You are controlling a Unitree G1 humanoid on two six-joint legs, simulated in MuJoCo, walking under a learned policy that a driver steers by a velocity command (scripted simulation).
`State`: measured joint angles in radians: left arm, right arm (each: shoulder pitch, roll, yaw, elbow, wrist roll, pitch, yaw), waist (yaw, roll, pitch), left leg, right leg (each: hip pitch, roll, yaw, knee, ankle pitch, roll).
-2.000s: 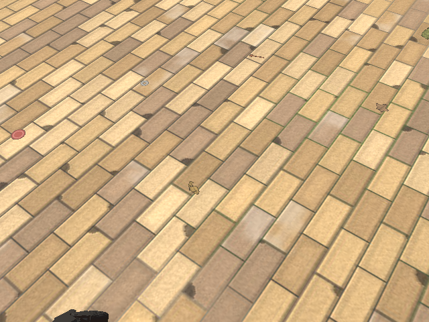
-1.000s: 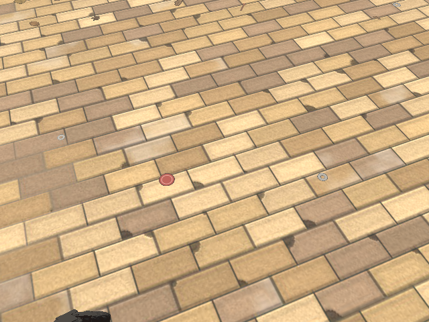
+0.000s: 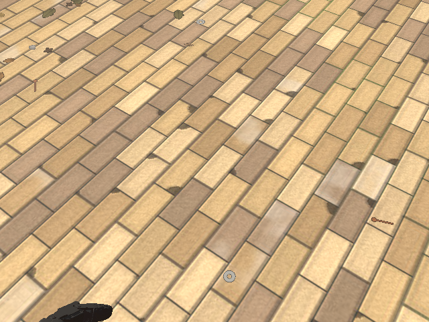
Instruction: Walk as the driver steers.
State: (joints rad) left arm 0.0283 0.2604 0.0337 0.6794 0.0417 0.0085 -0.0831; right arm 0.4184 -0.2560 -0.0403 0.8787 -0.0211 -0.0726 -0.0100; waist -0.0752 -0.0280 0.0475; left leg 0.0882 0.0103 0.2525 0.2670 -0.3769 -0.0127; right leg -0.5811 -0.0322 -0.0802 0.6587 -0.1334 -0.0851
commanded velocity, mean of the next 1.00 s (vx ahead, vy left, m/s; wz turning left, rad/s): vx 0.49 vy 0.00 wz -0.37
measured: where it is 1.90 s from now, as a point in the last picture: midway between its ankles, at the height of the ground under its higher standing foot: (248, 251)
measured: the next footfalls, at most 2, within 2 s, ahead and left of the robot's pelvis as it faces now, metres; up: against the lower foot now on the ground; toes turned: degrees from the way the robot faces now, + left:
right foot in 0.06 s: +0.18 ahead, -0.08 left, +0.00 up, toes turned -6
left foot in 0.58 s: +0.52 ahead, +0.01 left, +0.00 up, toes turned -18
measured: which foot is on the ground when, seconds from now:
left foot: down 0.00-0.04, up 0.06-0.56, down 0.58-1.00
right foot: up 0.00-0.04, down 0.06-0.58, up 0.60-1.00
